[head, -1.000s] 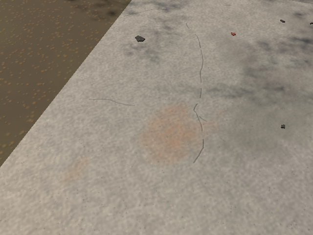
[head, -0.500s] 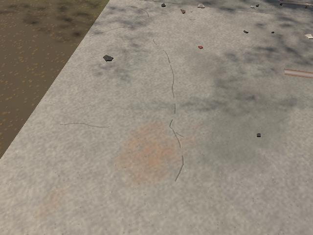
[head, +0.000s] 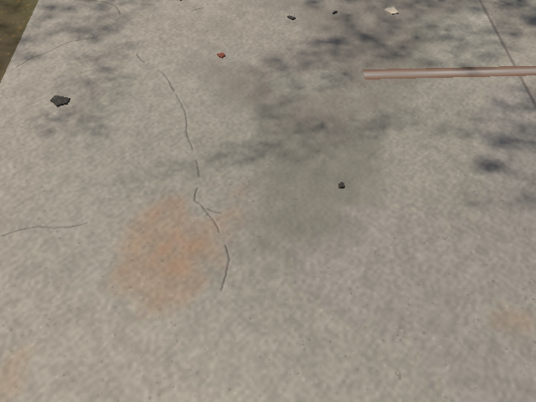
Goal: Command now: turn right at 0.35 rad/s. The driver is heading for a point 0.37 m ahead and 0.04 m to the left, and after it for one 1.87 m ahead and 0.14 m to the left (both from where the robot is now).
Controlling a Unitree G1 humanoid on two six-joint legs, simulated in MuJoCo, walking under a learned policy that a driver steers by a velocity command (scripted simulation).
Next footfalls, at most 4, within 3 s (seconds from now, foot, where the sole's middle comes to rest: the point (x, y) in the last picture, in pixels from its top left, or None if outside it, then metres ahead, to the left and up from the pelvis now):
0.08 left None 0.03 0.12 -0.78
0.54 right None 0.17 -0.12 -0.78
1.00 left None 0.42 0.03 -0.78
1.52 right None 0.40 -0.16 -0.78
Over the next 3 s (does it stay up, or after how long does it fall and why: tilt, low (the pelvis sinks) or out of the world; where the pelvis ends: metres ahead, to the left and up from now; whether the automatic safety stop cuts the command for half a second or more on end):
stays up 0.71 0.07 -0.01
